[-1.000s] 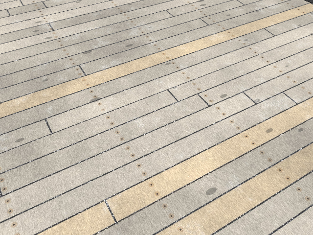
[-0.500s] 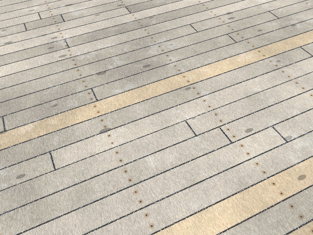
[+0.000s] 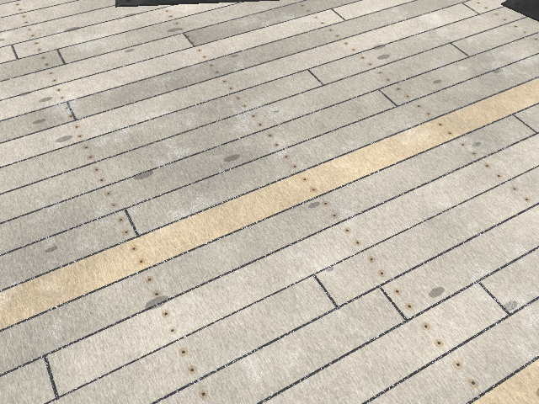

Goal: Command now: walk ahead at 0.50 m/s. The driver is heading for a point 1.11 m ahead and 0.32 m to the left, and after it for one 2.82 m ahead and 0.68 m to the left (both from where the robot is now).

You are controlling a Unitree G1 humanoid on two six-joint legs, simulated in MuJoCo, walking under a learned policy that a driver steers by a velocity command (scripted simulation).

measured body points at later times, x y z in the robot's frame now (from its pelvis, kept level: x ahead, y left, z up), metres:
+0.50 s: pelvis +0.28 -0.07 -0.01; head +0.31 -0.08 +0.44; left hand +0.36 +0.21 -0.12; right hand +0.36 -0.34 -0.15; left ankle +0.21 +0.08 -0.66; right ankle +0.33 -0.16 -0.75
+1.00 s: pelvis +0.54 +0.04 -0.02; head +0.57 +0.06 +0.43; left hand +0.52 +0.34 -0.14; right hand +0.76 -0.17 -0.12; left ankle +0.57 +0.12 -0.75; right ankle +0.48 -0.16 -0.64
